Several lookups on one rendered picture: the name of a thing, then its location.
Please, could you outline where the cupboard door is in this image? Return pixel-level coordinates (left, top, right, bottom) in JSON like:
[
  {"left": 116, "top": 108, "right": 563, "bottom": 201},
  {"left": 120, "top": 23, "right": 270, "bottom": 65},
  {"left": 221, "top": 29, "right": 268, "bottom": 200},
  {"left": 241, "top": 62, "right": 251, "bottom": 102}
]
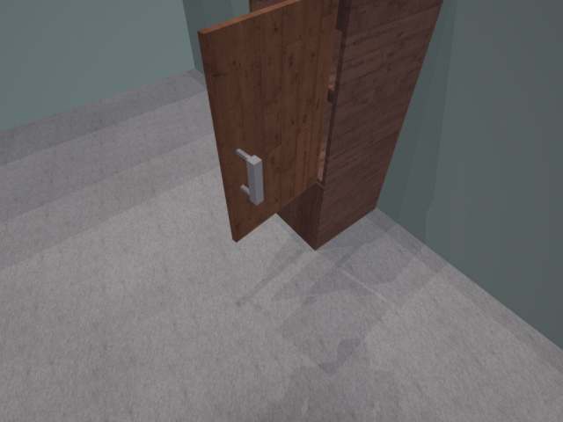
[{"left": 197, "top": 0, "right": 339, "bottom": 243}]

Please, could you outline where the handle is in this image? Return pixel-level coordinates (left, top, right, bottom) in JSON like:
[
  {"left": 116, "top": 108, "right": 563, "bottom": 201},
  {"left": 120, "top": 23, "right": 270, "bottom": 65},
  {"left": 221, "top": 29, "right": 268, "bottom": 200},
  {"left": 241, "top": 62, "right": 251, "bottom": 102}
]
[{"left": 236, "top": 149, "right": 264, "bottom": 206}]

